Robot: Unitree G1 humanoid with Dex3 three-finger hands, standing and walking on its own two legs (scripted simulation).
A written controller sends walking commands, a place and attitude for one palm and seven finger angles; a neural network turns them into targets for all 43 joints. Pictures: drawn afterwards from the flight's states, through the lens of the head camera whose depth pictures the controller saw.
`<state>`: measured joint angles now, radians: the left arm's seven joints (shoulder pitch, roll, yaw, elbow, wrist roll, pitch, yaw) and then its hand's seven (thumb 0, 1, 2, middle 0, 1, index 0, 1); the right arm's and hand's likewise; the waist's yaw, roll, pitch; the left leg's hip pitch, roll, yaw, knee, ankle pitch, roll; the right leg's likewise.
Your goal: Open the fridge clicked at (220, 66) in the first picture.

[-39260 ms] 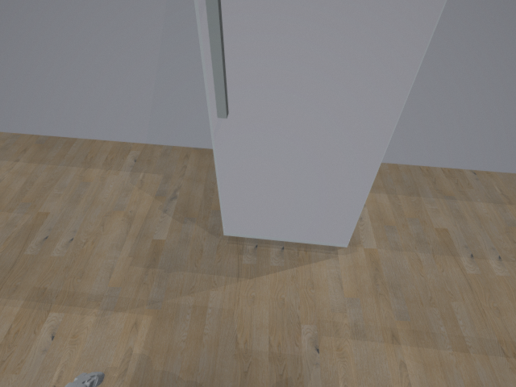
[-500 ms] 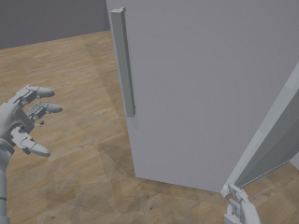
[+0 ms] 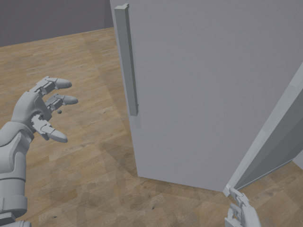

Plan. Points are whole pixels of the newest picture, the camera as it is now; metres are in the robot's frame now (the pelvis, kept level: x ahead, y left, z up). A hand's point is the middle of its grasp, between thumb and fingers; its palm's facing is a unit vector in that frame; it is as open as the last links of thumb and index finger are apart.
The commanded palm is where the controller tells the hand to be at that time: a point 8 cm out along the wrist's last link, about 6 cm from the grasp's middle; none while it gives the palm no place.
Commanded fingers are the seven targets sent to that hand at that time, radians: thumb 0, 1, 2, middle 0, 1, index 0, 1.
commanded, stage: move the hooked fingers beside the handle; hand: left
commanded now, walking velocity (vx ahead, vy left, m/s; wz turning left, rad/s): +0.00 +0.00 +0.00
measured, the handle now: (131, 68) +0.55 +0.12 +0.16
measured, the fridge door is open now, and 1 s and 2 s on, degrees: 54 54 54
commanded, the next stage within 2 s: none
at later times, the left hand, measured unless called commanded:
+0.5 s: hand (80, 95) +0.38 +0.22 +0.18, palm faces -0.09 -1.00 -0.02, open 14.0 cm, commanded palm +0.36 +0.28 +0.18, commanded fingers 0.00 -0.50 0.30 -0.30 -1.20 -0.30 -1.20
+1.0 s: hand (91, 81) +0.44 +0.21 +0.18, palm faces -0.10 -0.99 +0.01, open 14.0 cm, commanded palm +0.43 +0.27 +0.17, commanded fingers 0.00 -0.50 0.30 -0.30 -1.20 -0.30 -1.20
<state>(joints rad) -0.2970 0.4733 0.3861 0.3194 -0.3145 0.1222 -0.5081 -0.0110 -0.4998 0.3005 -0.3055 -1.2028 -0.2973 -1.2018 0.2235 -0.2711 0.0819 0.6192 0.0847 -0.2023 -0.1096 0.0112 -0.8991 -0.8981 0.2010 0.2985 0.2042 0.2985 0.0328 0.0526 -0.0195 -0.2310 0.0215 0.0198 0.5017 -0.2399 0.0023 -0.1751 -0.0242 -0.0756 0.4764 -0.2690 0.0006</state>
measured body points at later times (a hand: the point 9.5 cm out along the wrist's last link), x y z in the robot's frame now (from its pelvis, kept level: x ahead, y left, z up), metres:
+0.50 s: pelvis +0.01 +0.00 +0.00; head +0.01 -0.01 +0.45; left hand +0.38 +0.28 +0.18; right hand +0.16 -0.25 -0.09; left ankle +0.02 +0.12 -0.74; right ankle -0.01 -0.12 -0.74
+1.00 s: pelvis +0.01 +0.00 +0.00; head +0.03 +0.00 +0.45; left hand +0.44 +0.27 +0.18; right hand +0.09 -0.27 -0.11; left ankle +0.02 +0.12 -0.74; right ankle -0.01 -0.12 -0.74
